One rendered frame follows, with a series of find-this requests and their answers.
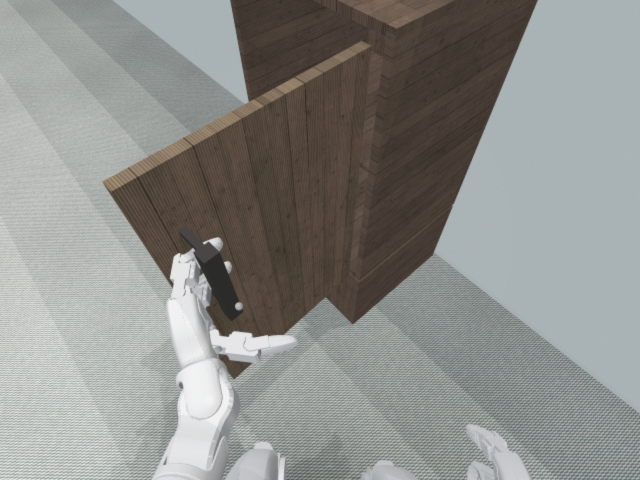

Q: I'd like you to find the robot left hand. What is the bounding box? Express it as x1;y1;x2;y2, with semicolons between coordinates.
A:
166;238;298;370

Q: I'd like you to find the robot right hand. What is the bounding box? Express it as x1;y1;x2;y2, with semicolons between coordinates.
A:
466;424;533;480

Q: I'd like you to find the robot left forearm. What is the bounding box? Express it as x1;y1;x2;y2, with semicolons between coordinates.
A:
152;358;240;480

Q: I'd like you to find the left robot shin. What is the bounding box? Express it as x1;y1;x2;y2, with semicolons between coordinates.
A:
254;442;274;450

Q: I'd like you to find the cupboard door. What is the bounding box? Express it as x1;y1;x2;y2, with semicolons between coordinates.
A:
102;41;372;379

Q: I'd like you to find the left robot thigh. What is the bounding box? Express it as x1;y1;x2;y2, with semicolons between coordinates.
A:
225;449;287;480

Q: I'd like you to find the handle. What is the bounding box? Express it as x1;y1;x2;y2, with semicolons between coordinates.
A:
179;226;243;321

